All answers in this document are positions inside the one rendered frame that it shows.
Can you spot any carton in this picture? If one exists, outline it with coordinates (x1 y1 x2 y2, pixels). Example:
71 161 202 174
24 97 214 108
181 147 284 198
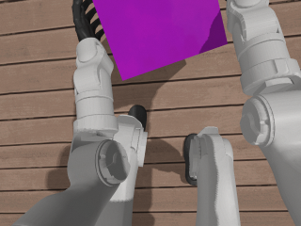
92 0 228 81

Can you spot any robot right forearm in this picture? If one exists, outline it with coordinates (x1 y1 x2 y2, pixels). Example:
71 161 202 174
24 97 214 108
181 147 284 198
226 0 301 96

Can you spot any left robot upper arm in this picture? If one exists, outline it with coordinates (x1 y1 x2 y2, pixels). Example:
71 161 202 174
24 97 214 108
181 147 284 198
11 139 131 226

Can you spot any right robot shin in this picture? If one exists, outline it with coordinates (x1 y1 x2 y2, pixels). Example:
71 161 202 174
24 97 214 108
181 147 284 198
189 126 234 179

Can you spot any robot left hand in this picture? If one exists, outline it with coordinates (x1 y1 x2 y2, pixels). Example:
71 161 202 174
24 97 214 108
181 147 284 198
71 0 104 42

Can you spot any right robot upper arm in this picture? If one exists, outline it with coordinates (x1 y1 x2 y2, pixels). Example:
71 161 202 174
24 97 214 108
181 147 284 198
240 89 301 226

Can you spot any robot left forearm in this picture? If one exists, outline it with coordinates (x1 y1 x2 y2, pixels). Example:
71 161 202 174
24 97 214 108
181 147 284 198
69 37 119 158

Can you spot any robot right thigh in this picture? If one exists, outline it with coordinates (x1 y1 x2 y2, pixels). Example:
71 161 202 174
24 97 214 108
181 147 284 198
189 134 241 226

